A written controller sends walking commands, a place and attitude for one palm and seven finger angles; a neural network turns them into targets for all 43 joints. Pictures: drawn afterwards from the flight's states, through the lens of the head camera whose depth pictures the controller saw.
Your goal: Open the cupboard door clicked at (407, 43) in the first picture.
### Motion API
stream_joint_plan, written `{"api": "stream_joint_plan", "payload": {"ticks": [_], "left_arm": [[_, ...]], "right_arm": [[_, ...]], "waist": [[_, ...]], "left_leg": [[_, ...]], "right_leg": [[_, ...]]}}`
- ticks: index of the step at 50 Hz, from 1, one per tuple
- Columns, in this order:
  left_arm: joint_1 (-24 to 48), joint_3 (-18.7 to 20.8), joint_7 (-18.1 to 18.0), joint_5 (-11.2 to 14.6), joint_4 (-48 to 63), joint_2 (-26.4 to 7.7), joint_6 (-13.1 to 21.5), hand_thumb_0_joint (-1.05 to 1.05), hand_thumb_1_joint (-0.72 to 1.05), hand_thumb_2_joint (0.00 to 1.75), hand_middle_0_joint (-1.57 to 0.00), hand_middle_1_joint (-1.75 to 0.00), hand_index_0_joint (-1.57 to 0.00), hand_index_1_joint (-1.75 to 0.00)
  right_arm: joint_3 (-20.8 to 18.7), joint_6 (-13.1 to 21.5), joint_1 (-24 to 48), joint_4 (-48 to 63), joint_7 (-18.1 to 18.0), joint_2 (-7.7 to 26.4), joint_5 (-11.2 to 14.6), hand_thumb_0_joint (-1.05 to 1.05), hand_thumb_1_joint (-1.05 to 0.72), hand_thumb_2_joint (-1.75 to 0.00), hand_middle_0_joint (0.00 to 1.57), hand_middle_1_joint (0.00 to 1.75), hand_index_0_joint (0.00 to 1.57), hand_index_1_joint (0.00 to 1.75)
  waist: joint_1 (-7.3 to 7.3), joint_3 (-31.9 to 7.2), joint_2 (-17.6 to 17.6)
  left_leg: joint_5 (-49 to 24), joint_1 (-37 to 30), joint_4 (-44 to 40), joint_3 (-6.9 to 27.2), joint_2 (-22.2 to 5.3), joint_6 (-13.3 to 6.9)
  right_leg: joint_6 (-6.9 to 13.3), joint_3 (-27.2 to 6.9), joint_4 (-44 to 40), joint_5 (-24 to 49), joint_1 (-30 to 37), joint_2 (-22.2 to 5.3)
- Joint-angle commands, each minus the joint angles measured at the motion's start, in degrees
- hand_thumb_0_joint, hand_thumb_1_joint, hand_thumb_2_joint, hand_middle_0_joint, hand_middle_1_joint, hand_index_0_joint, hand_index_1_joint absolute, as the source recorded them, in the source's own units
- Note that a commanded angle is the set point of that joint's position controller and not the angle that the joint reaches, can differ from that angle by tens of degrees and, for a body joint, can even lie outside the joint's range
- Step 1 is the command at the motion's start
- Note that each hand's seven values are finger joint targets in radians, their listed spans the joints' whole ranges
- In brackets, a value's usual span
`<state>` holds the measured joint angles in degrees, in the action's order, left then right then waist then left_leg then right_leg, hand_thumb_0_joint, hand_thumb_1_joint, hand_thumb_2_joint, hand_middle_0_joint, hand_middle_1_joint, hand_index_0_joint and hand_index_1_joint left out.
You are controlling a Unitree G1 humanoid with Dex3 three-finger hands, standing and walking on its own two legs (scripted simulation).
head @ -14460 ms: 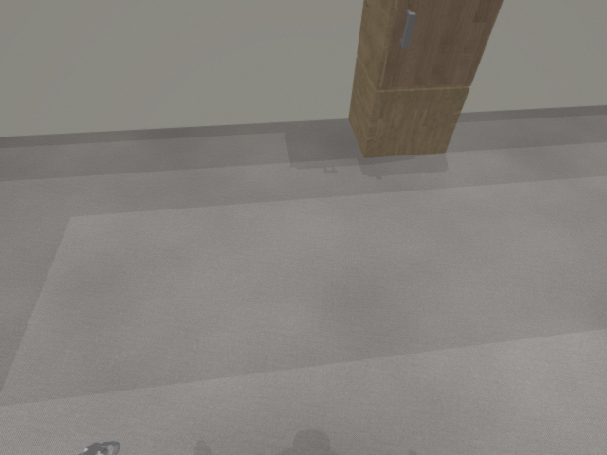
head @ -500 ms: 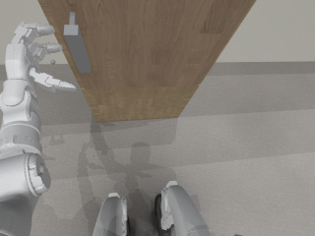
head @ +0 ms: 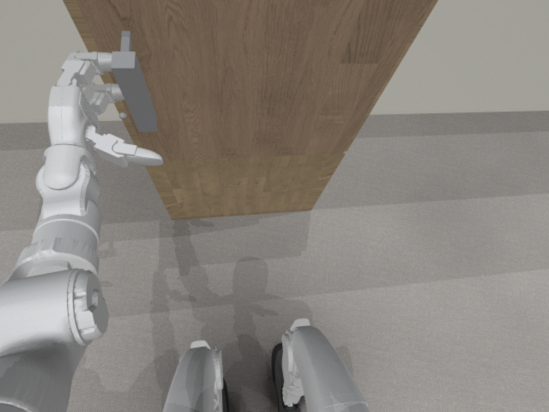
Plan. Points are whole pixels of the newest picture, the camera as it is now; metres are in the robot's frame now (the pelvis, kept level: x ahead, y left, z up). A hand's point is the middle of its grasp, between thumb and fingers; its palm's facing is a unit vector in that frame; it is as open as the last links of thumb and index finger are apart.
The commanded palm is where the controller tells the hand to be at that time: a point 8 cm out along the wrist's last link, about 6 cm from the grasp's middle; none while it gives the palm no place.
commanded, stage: slide the fingers in behind the handle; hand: left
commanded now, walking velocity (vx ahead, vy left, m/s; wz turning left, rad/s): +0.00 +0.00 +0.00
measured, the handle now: (137, 84) +0.57 +0.15 +0.04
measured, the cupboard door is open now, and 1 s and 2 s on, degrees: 0 0 0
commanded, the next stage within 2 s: close the thumb around the handle in 1.18 s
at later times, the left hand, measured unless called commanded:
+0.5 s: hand (150, 115) +0.52 +0.13 +0.04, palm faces +0.00 -1.00 -0.02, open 14.0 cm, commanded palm +0.49 +0.17 +0.04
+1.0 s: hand (155, 113) +0.52 +0.12 +0.04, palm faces +0.03 -1.00 -0.03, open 14.0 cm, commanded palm +0.50 +0.15 +0.04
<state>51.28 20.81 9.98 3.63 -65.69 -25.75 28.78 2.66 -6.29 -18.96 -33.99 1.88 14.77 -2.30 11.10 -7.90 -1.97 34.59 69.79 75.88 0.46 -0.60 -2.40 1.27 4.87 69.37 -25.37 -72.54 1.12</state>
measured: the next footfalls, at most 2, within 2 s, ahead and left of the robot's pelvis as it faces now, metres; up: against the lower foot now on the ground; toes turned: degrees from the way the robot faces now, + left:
none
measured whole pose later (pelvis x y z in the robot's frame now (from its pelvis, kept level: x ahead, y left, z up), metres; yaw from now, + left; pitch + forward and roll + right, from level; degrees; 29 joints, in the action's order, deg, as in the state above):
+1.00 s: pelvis +0.00 -0.01 +0.00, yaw +1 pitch +29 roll -3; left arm 54.2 15.0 2.0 3.1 -67.9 -20.3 30.4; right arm 1.5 -5.0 -19.6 -35.9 2.8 14.3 -3.4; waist 10.3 -8.5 -2.1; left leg 34.3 70.4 75.6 1.1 0.2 -1.5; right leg 2.2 5.4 70.3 -26.1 -73.3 0.4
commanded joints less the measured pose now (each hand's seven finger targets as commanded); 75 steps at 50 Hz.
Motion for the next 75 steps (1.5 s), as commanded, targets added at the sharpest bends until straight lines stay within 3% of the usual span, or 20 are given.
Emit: {"api": "stream_joint_plan", "payload": {"ticks": [1, 3, 7, 11, 14, 18, 21, 26, 30, 34, 37, 41, 43, 46, 48, 52, 54, 64, 66, 75], "left_arm": [[24.6, 1.4, -0.7, 0.3, 12.2, -12.7, 3.8, 0.0, -0.5, 0.3, -0.3, -1.2, -0.3, -1.2], [25.0, 1.2, -0.6, 0.6, 13.7, -12.2, 4.3, 0.0, -0.5, 0.3, -0.3, -1.2, -0.3, -1.2], [23.0, -1.6, -0.7, 1.1, 12.2, -7.7, 4.2, 0.0, -0.5, 0.3, -0.3, -1.2, -0.3, -1.2], [23.2, 0.2, -1.9, 0.6, 9.6, -9.5, 3.5, 0.0, -0.5, 0.3, -0.3, -1.2, -0.3, -1.2], [25.2, -0.9, -2.5, 0.2, 11.6, -8.5, 4.8, 0.0, -0.5, 0.3, -0.3, -1.2, -0.3, -1.2], [25.6, -1.7, -3.2, -0.1, 11.0, -7.2, 5.3, 0.0, -0.5, 0.3, -0.3, -1.2, -0.3, -1.2], [25.5, -0.8, -3.9, -0.2, 9.8, -8.1, 4.7, 0.0, -0.5, 0.3, -0.3, -1.2, -0.3, -1.2], [26.5, -0.3, -4.4, -0.5, 12.2, -9.0, 5.1, 0.0, -0.5, 0.3, -0.3, -1.2, -0.3, -1.2], [26.0, -2.5, -4.6, -0.5, 10.2, -5.6, 4.7, 0.0, -0.5, 0.3, -0.3, -1.2, -0.3, -1.2], [28.1, -1.4, -5.0, -0.7, 11.6, -7.4, 4.9, 0.0, -0.5, 0.3, -0.3, -1.2, -0.3, -1.2], [27.7, -5.1, -5.2, -0.6, 11.5, -2.1, 5.2, 0.0, -0.5, 0.3, -0.3, -1.2, -0.3, -1.2], [28.9, -6.1, -6.4, -1.4, 10.3, -1.2, 5.0, 0.0, -0.5, 0.3, -0.3, -1.2, -0.3, -1.2], [31.0, -8.1, -6.7, -2.0, 10.0, 0.8, 5.2, 0.0, -0.5, 0.3, -0.3, -1.2, -0.3, -1.2], [30.5, -7.3, -7.0, -2.0, 9.2, -0.2, 5.2, 0.0, -0.5, 0.3, -0.3, -1.2, -0.3, -1.2], [30.3, -8.1, -6.9, -2.0, 10.1, 1.1, 5.4, 0.0, -0.5, 0.3, -0.3, -1.2, -0.3, -1.2], [31.3, -9.6, -7.0, -1.7, 9.4, 2.6, 5.2, 0.0, -0.5, 0.3, -0.3, -1.2, -0.3, -1.2], [31.0, -8.7, -7.2, -2.0, 9.3, 1.5, 5.3, 0.0, -0.5, 0.3, -0.3, -1.2, -0.3, -1.2], [31.6, -10.6, -7.8, -2.1, 8.9, 4.0, 5.2, 0.0, -0.5, 0.3, -0.3, -1.2, -0.3, -1.2], [31.3, -9.1, -7.9, -2.2, 7.6, 2.0, 4.8, 0.0, -0.39, 0.35, -0.31, -1.21, -0.31, -1.21], [30.7, -9.4, -7.3, -1.6, 9.1, 2.7, 5.0, 0.0, 0.12, 0.56, -0.34, -1.27, -0.34, -1.27]], "right_arm": [[-3.7, 0.7, -10.1, 2.6, -0.9, 10.6, 0.2, 0.0, -0.9, -0.9, 0.2, 0.3, 0.2, 0.3], [-3.8, 0.9, -10.1, 2.5, -0.8, 10.5, 0.0, 0.0, -0.9, -0.9, 0.2, 0.3, 0.2, 0.3], [-4.0, 1.1, -10.2, 2.4, -0.6, 10.1, 0.1, 0.0, -0.9, -0.9, 0.2, 0.3, 0.2, 0.3], [-3.8, 1.2, -10.2, 2.2, -0.8, 10.1, 0.2, 0.0, -0.9, -0.9, 0.2, 0.3, 0.2, 0.3], [-3.9, 1.6, -10.0, 2.4, -0.7, 10.0, -0.1, 0.0, -0.9, -0.9, 0.2, 0.3, 0.2, 0.3], [-4.0, 1.8, -10.1, 2.1, -0.5, 9.8, -0.3, 0.0, -0.9, -0.9, 0.2, 0.3, 0.2, 0.3], [-3.9, 1.8, -10.0, 2.2, -0.5, 9.9, -0.2, 0.0, -0.9, -0.9, 0.2, 0.3, 0.2, 0.3], [-3.9, 2.1, -10.1, 2.7, -0.6, 9.7, -0.3, 0.0, -0.9, -0.9, 0.2, 0.3, 0.2, 0.3], [-4.1, 2.0, -10.5, 2.2, -0.3, 9.6, -0.2, 0.0, -0.9, -0.9, 0.2, 0.3, 0.2, 0.3], [-4.2, 2.2, -10.7, 1.8, -0.4, 9.9, -0.4, 0.0, -0.9, -0.9, 0.2, 0.3, 0.2, 0.3], [-4.5, 2.3, -10.9, 1.7, -0.1, 9.6, -0.5, 0.0, -0.9, -0.9, 0.2, 0.3, 0.2, 0.3], [-4.6, 2.2, -11.0, 1.1, 0.1, 9.8, -0.8, 0.0, -0.9, -0.9, 0.2, 0.3, 0.2, 0.3], [-4.7, 2.2, -11.3, 0.6, 0.2, 9.7, -0.9, 0.0, -0.9, -0.9, 0.2, 0.3, 0.2, 0.3], [-4.8, 2.0, -11.4, 0.3, 0.2, 9.9, -1.0, 0.0, -0.9, -0.9, 0.2, 0.3, 0.2, 0.3], [-5.0, 1.9, -11.5, 0.3, 0.3, 9.9, -1.0, 0.0, -0.9, -0.9, 0.2, 0.3, 0.2, 0.3], [-4.8, 1.7, -11.2, 0.1, 0.4, 9.9, -1.0, 0.0, -0.9, -0.9, 0.2, 0.3, 0.2, 0.3], [-4.9, 1.6, -11.2, -0.1, 0.4, 10.0, -1.1, 0.0, -0.9, -0.9, 0.2, 0.3, 0.2, 0.3], [-5.1, 1.3, -10.8, -0.4, 0.6, 9.7, -1.2, 0.0, -0.9, -0.9, 0.2, 0.3, 0.2, 0.3], [-4.9, 1.2, -11.0, -0.4, 0.4, 9.9, -1.1, 0.0, -0.9, -0.9, 0.2, 0.3, 0.2, 0.3], [-4.8, 1.2, -10.7, 0.2, 0.5, 9.7, -1.1, 0.0, -0.9, -0.9, 0.2, 0.3, 0.2, 0.3]], "waist": [[0.92, -31.9, -6.3], [0.41, -34.0, -8.9], [1.16, -31.4, -6.6], [1.14, -28.3, -3.8], [0.97, -30.8, -6.7], [1.35, -31.4, -7.0], [1.44, -29.9, -4.3], [0.69, -33.7, -6.4], [1.83, -31.5, -4.6], [1.49, -33.1, -6.1], [2.3, -32.8, -6.3], [2.6, -31.0, -6.6], [3.7, -30.7, -6.9], [3.28, -31.1, -6.1], [3.07, -33.1, -8.3], [3.98, -30.7, -6.3], [3.38, -31.1, -7.4], [4.09, -31.3, -7.3], [4.02, -29.6, -5.8], [3.41, -31.4, -7.0]], "left_leg": [[-23.7, -17.1, -9.8, 3.7, 0.4, 1.1], [-25.3, -19.4, -9.8, 3.9, 0.4, 1.5], [-24.8, -19.2, -10.1, 3.8, 0.3, 1.3], [-20.5, -14.0, -10.2, 2.9, 0.7, 0.8], [-21.6, -16.4, -9.9, 2.9, 0.8, 1.0], [-22.2, -16.5, -9.5, 2.9, 0.8, 1.2], [-19.8, -13.2, -9.4, 2.3, 1.0, 0.7], [-21.5, -14.2, -9.1, 2.1, 1.2, 0.8], [-21.3, -14.3, -9.2, 2.5, 1.0, 0.8], [-21.2, -15.1, -9.3, 2.7, 1.0, 0.9], [-22.8, -17.9, -9.3, 3.2, 0.8, 1.1], [-21.1, -17.3, -9.5, 3.4, 0.9, 1.3], [-21.5, -18.7, -9.4, 4.1, 0.7, 1.4], [-21.6, -18.0, -9.4, 4.0, 0.9, 1.3], [-24.5, -21.3, -9.4, 4.6, 0.7, 1.8], [-22.9, -20.0, -9.5, 4.7, 0.7, 1.5], [-22.9, -20.4, -9.6, 4.8, 0.8, 1.8], [-23.3, -21.0, -9.1, 4.8, 0.9, 1.7], [-21.6, -18.3, -9.4, 4.5, 1.0, 1.4], [-23.4, -20.3, -9.5, 4.8, 1.0, 1.7]], "right_leg": [[0.1, -3.7, -6.3, 14.9, 22.3, 0.8], [0.3, -3.5, -5.9, 15.7, 22.0, 0.8], [0.3, -3.3, -6.5, 15.4, 21.0, 0.8], [0.0, -4.0, -7.1, 13.6, 22.7, 0.7], [0.2, -4.1, -6.6, 14.0, 21.6, 0.6], [0.1, -4.1, -6.2, 14.9, 21.5, 0.5], [-0.1, -4.7, -6.7, 14.1, 23.2, 0.6], [0.1, -5.1, -6.1, 16.2, 25.0, 0.5], [0.0, -4.5, -6.2, 15.6, 23.3, 0.6], [0.1, -4.5, -6.0, 15.3, 23.2, 0.5], [0.2, -3.9, -5.9, 15.6, 20.7, 0.6], [0.2, -3.7, -6.2, 13.4, 19.1, 0.5], [0.2, -3.3, -6.0, 13.1, 17.0, 0.6], [0.3, -3.4, -6.2, 13.5, 18.5, 0.5], [0.5, -2.9, -5.6, 14.5, 16.9, 0.5], [0.5, -2.8, -6.0, 13.6, 16.5, 0.6], [0.5, -2.7, -5.9, 13.2, 16.4, 0.5], [0.4, -2.6, -6.1, 13.5, 15.7, 0.5], [0.4, -2.9, -6.3, 13.0, 16.9, 0.6], [0.5, -2.6, -6.0, 13.7, 17.0, 0.6]]}}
